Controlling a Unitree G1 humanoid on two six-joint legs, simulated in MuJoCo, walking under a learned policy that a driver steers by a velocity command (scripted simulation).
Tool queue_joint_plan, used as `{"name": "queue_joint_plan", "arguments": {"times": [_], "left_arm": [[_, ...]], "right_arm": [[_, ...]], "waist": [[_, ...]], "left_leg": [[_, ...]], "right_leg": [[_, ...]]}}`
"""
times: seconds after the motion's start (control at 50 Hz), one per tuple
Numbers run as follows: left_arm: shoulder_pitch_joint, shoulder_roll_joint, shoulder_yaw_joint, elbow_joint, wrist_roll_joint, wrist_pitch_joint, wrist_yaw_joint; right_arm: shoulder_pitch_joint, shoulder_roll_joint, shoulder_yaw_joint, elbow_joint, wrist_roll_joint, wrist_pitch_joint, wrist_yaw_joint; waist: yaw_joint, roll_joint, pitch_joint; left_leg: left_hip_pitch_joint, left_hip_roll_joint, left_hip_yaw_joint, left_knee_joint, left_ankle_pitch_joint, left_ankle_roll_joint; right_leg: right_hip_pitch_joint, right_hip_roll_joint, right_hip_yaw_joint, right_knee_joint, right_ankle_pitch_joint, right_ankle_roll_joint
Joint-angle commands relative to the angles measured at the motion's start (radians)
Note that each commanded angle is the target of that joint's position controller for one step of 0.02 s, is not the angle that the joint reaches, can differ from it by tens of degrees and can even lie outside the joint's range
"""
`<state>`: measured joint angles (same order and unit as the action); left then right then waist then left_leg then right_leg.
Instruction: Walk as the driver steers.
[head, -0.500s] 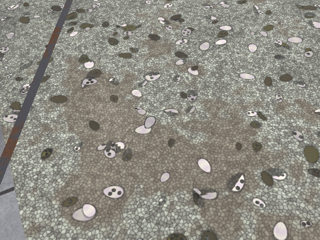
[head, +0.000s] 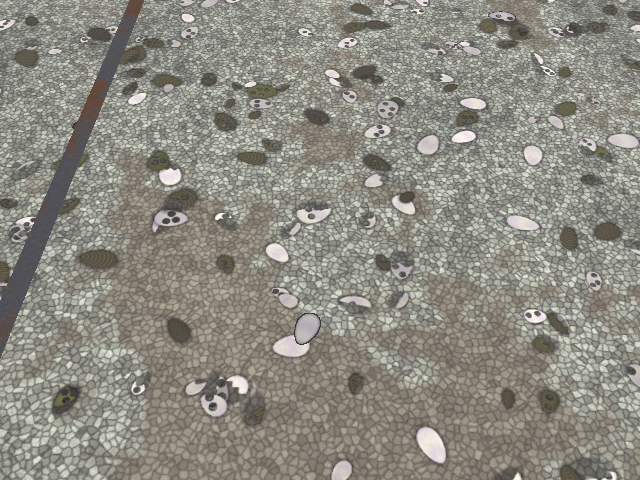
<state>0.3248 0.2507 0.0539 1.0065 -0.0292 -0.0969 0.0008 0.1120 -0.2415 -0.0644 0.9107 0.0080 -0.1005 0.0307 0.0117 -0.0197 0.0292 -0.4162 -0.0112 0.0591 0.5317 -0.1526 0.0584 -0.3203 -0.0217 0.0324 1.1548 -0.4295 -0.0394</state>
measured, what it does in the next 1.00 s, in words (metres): walks ahead, turning right: right foot, then left foot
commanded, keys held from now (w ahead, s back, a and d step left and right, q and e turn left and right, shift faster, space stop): w+e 0.24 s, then e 0.54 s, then no key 0.22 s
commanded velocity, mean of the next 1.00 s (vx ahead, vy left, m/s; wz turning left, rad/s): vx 0.23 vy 0.00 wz -0.41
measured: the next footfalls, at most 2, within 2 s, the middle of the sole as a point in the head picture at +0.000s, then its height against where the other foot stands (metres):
right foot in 0.44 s outside the picture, level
left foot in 0.92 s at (299, 476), level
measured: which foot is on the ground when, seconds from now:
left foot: down 0.00-0.42, up 0.44-0.90, down 0.92-1.00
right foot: up 0.00-0.42, down 0.44-0.92, up 0.94-1.00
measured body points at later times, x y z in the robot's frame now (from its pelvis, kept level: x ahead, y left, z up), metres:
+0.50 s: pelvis +0.25 -0.05 -0.01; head +0.30 -0.06 +0.43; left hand +0.48 +0.17 -0.12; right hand +0.26 -0.33 -0.15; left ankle +0.11 +0.10 -0.65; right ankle +0.36 -0.14 -0.73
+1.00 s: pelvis +0.36 -0.03 +0.00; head +0.39 -0.02 +0.45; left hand +0.63 +0.14 -0.10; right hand +0.34 -0.33 -0.10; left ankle +0.44 +0.08 -0.73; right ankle +0.33 -0.13 -0.70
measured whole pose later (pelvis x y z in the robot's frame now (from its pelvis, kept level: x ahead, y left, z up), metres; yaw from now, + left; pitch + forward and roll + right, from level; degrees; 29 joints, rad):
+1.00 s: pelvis +0.36 -0.03 +0.00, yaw -27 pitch +3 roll -1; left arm 0.15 0.29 0.07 0.68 0.00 0.02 0.03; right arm 0.18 -0.26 -0.06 0.79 -0.03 -0.03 -0.02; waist -0.01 -0.04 0.00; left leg -0.35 0.00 -0.05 0.54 -0.25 0.00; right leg -0.48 0.14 0.15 0.84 -0.47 -0.01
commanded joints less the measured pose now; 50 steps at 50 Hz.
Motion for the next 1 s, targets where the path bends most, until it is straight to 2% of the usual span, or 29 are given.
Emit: {"name": "queue_joint_plan", "arguments": {"times": [0.02,0.06,0.1,0.2,0.24,0.3,0.36,0.4,0.42,0.44,0.46,0.48,0.5,0.52,0.54,0.56,0.6,0.62,0.66,0.7,0.78,0.86,0.88,0.9,0.92,0.94,0.96,0.98,1.0], "left_arm": [[-0.045,0.105,0.032,-0.082,0.001,-0.016,0.012],[0.002,0.054,0.028,-0.066,-0.001,0.016,0.014],[-0.032,0.052,0.032,-0.08,-0.001,0.031,0.017],[-0.155,0.051,0.038,-0.125,0.007,0.027,0.002],[-0.225,0.037,0.03,-0.15,0.01,0.025,-0.009],[-0.32,0.012,0.014,-0.201,0.024,0.024,-0.029],[-0.311,0.038,0.022,-0.243,0.025,0.028,-0.053],[-0.18,0.096,0.047,-0.232,0.023,0.027,-0.065],[-0.054,0.147,0.071,-0.204,0.022,0.023,-0.062],[0.029,0.232,0.097,-0.199,0.03,0.026,-0.04],[-0.011,0.31,0.1,-0.222,0.04,0.035,-0.021],[0.027,0.269,0.086,-0.252,0.044,0.038,-0.025],[-0.033,0.219,0.076,-0.278,0.04,0.042,-0.023],[-0.109,0.178,0.066,-0.29,0.02,0.048,-0.019],[-0.16,0.151,0.056,-0.304,0.015,0.054,-0.013],[-0.182,0.146,0.055,-0.312,0.025,0.058,-0.01],[-0.197,0.16,0.059,-0.325,0.042,0.062,-0.007],[-0.191,0.173,0.064,-0.33,0.043,0.062,-0.003],[-0.175,0.192,0.07,-0.339,0.034,0.069,0.011],[-0.177,0.197,0.072,-0.352,0.025,0.084,0.023],[-0.184,0.193,0.07,-0.372,0.024,0.107,0.037],[-0.168,0.169,0.057,-0.381,0.033,0.118,0.037],[-0.174,0.16,0.05,-0.384,0.031,0.122,0.036],[-0.171,0.148,0.043,-0.384,0.025,0.125,0.037],[-0.13,0.121,0.034,-0.379,0.028,0.126,0.039],[-0.065,0.075,0.023,-0.381,0.041,0.122,0.036],[-0.119,0.141,0.042,-0.414,0.036,0.106,0.033],[-0.141,0.207,0.062,-0.403,0.033,0.099,0.033],[-0.134,0.207,0.068,-0.382,0.024,0.105,0.033]], "right_arm": [[0.07,-0.079,-0.011,-0.015,-0.017,-0.009,-0.001],[0.08,-0.076,-0.012,0.004,-0.02,-0.015,-0.001],[0.114,-0.109,-0.02,0.023,-0.025,-0.022,-0.013],[0.147,-0.122,-0.02,0.035,-0.025,-0.02,-0.04],[0.164,-0.127,-0.018,0.038,-0.021,-0.019,-0.047],[0.191,-0.137,-0.017,0.049,-0.017,0.001,-0.061],[0.191,-0.175,-0.027,0.043,-0.003,0.036,-0.075],[0.153,-0.198,-0.037,0.02,0.008,0.055,-0.088],[0.128,-0.199,-0.037,0.005,0.011,0.062,-0.09],[0.154,-0.184,-0.029,-0.018,-0.006,0.053,-0.085],[0.282,-0.041,0.009,-0.04,-0.06,0.032,-0.061],[0.272,-0.105,0.006,-0.046,-0.021,0.008,-0.041],[0.155,-0.144,-0.007,-0.076,0.015,0.003,-0.038],[0.101,-0.144,-0.008,-0.089,0.015,0.012,-0.048],[0.086,-0.151,-0.015,-0.084,-0.001,0.029,-0.062],[0.093,-0.161,-0.023,-0.094,-0.01,0.048,-0.071],[0.117,-0.137,-0.024,-0.104,-0.017,0.072,-0.08],[0.12,-0.124,-0.022,-0.107,-0.019,0.076,-0.085],[0.101,-0.118,-0.02,-0.118,-0.023,0.08,-0.092],[0.07,-0.121,-0.02,-0.131,-0.021,0.087,-0.093],[0.0,-0.125,-0.02,-0.164,-0.014,0.085,-0.088],[0.026,-0.13,-0.018,-0.167,-0.008,0.063,-0.07],[0.049,-0.124,-0.018,-0.164,-0.008,0.057,-0.062],[0.079,-0.122,-0.018,-0.157,-0.01,0.051,-0.055],[0.097,-0.167,-0.028,-0.16,-0.026,0.049,-0.052],[0.07,-0.242,-0.04,-0.181,-0.045,0.056,-0.057],[0.082,-0.233,-0.04,-0.175,-0.069,0.06,-0.053],[0.071,-0.207,-0.037,-0.192,-0.057,0.057,-0.055],[0.046,-0.191,-0.035,-0.196,-0.038,0.058,-0.058]], "waist": [[-0.024,0.091,-0.085],[0.003,0.111,-0.063],[0.005,0.093,-0.029],[-0.02,0.075,0.002],[-0.043,0.072,0.023],[-0.068,0.058,0.063],[-0.049,0.095,0.017],[0.022,0.126,-0.058],[0.087,0.101,-0.121],[0.113,-0.018,-0.213],[-0.02,-0.258,-0.336],[0.043,-0.154,-0.534],[0.065,-0.069,-0.433],[0.038,0.01,-0.295],[0.011,0.048,-0.209],[-0.02,0.024,-0.175],[-0.049,-0.025,-0.156],[-0.051,-0.039,-0.163],[-0.042,-0.052,-0.19],[-0.03,-0.065,-0.205],[-0.003,-0.11,-0.162],[0.003,-0.144,-0.175],[-0.015,-0.142,-0.178],[-0.038,-0.134,-0.171],[-0.029,-0.072,-0.17],[0.035,0.178,-0.165],[0.007,0.335,-0.125],[-0.016,0.238,-0.123],[-0.007,0.172,-0.116]], "left_leg": [[0.312,0.268,-0.337,-0.319,0.015,0.159],[0.224,0.248,-0.251,-0.375,0.047,0.156],[0.212,0.249,-0.185,-0.408,0.103,0.16],[0.28,0.229,-0.034,-0.424,0.207,0.116],[0.292,0.223,0.018,-0.438,0.204,0.1],[0.348,0.23,0.094,-0.363,0.433,0.08],[0.452,0.264,0.114,-0.217,0.689,0.062],[0.476,0.26,0.119,-0.024,0.87,0.033],[0.44,0.22,0.133,0.161,0.813,-0.001],[0.243,0.157,0.139,0.453,0.485,-0.061],[-0.146,-0.029,0.069,0.821,-0.546,-0.128],[-0.214,-0.051,-0.146,0.964,-0.576,-0.116],[-0.271,-0.002,-0.167,0.947,-0.475,-0.094],[-0.297,0.037,-0.146,0.869,-0.38,-0.091],[-0.262,0.066,-0.141,0.799,-0.333,-0.096],[-0.194,0.08,-0.147,0.742,-0.306,-0.095],[-0.121,0.066,-0.132,0.644,-0.277,-0.1],[-0.114,0.058,-0.127,0.588,-0.261,-0.107],[-0.128,0.044,-0.133,0.503,-0.218,-0.125],[-0.132,0.037,-0.147,0.436,-0.161,-0.137],[-0.116,0.013,-0.162,0.296,-0.123,-0.142],[-0.016,0.007,-0.137,0.15,-0.15,-0.123],[0.045,0.003,-0.122,0.059,-0.11,-0.108],[0.13,0.008,-0.109,-0.072,-0.017,-0.088],[0.226,0.107,-0.187,-0.137,0.067,-0.049],[0.303,0.313,-0.39,-0.165,0.304,0.05],[0.237,0.425,-0.574,-0.215,0.381,0.213],[0.235,0.406,-0.552,-0.208,0.361,0.238],[0.248,0.348,-0.459,-0.181,0.36,0.195]], "right_leg": [[-0.337,-0.124,0.042,0.06,0.129,-0.021],[-0.273,-0.139,0.042,0.012,0.167,-0.018],[-0.324,-0.138,0.058,-0.04,0.239,-0.007],[-0.404,-0.097,0.074,-0.292,0.499,0.004],[-0.382,-0.086,0.024,-0.39,0.562,0.003],[-0.356,-0.06,-0.046,-0.511,0.568,-0.001],[-0.308,-0.015,-0.1,-0.549,0.433,-0.023],[-0.163,0.047,-0.135,-0.574,0.343,-0.057],[-0.001,0.08,-0.131,-0.673,0.431,-0.087],[0.258,-0.036,0.041,-0.679,0.784,-0.146],[0.607,-0.292,0.419,-0.562,1.295,-0.331],[0.668,-0.371,0.613,-0.666,1.112,-0.425],[0.568,-0.309,0.497,-0.711,0.956,-0.37],[0.414,-0.256,0.399,-0.751,0.812,-0.312],[0.254,-0.223,0.347,-0.791,0.72,-0.282],[0.131,-0.2,0.329,-0.82,0.653,-0.271],[0.014,-0.156,0.287,-0.844,0.643,-0.258],[0.002,-0.142,0.27,-0.839,0.671,-0.254],[0.02,-0.135,0.276,-0.826,0.651,-0.244],[0.027,-0.121,0.298,-0.826,0.494,-0.22],[0.009,-0.091,0.363,-0.837,0.213,-0.183],[0.057,-0.107,0.393,-0.767,0.342,-0.171],[0.055,-0.099,0.391,-0.737,0.391,-0.158],[0.035,-0.075,0.377,-0.704,0.406,-0.131],[-0.025,-0.028,0.339,-0.634,0.303,-0.079],[-0.146,0.116,0.181,-0.426,-0.031,-0.015],[-0.252,0.157,0.104,-0.271,-0.218,0.03],[-0.265,0.128,0.143,-0.11,-0.19,0.051],[-0.282,0.127,0.142,-0.038,-0.135,0.067]]}}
